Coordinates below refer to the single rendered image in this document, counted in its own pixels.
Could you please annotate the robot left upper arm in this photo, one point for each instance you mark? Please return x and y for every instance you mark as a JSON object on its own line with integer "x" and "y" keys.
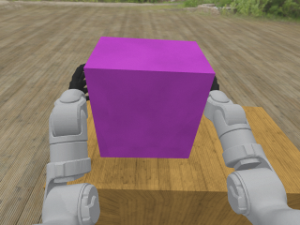
{"x": 75, "y": 204}

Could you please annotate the right robot hand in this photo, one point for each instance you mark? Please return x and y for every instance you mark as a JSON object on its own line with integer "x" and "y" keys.
{"x": 215, "y": 85}

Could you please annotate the left robot forearm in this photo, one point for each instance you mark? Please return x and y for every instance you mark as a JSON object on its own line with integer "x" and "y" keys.
{"x": 68, "y": 138}

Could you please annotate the pedestal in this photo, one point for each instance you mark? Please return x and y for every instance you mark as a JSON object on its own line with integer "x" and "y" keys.
{"x": 184, "y": 191}

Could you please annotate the right robot forearm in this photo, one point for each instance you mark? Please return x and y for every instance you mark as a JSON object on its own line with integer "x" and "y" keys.
{"x": 240, "y": 150}

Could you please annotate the carton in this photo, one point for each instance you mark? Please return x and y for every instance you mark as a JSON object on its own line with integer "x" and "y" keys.
{"x": 147, "y": 96}

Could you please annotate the robot right upper arm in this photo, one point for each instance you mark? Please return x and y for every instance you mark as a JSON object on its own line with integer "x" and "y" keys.
{"x": 258, "y": 195}

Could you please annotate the left robot hand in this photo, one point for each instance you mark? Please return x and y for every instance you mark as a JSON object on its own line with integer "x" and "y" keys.
{"x": 78, "y": 82}

